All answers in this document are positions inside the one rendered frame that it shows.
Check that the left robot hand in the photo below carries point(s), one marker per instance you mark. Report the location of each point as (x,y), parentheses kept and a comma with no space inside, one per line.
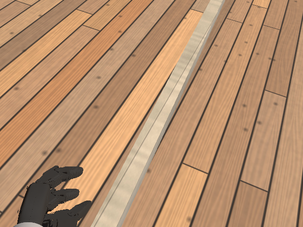
(42,197)

